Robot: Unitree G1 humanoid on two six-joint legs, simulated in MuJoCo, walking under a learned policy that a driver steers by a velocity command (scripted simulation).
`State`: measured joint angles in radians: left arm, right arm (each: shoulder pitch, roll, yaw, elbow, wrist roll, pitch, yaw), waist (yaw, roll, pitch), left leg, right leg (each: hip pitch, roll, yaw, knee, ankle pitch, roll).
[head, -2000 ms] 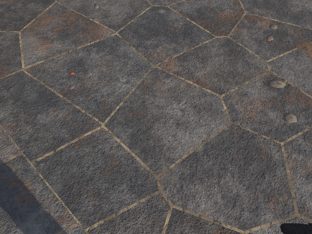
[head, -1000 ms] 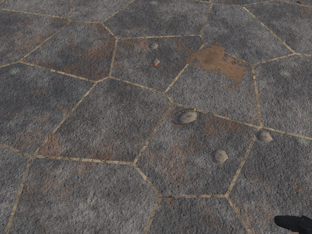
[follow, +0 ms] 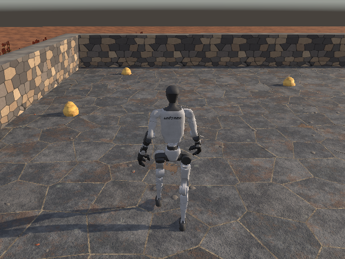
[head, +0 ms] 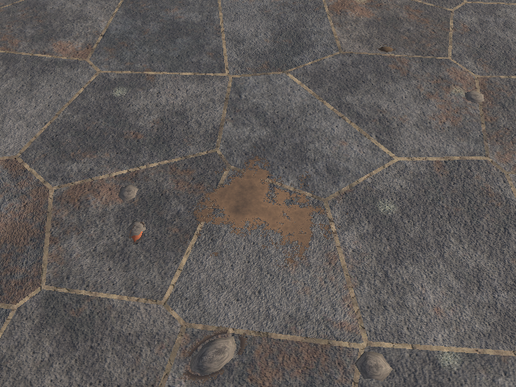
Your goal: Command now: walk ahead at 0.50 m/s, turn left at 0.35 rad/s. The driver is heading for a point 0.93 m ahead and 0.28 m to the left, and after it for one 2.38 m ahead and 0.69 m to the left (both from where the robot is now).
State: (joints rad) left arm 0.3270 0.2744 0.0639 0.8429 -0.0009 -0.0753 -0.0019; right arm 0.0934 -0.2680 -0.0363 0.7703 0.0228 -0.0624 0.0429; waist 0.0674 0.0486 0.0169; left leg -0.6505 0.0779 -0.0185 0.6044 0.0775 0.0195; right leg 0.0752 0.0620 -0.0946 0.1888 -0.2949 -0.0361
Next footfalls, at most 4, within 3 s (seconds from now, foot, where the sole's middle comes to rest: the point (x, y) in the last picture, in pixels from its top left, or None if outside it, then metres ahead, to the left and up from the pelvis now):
0.10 left None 0.24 0.12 -0.77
0.58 right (300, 364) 0.54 -0.03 -0.77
1.10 left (164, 314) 0.65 0.35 -0.77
1.64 right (188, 206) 1.04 0.34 -0.77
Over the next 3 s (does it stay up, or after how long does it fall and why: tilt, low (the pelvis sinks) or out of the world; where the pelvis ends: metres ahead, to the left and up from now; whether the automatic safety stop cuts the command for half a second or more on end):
stays up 1.55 0.45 0.01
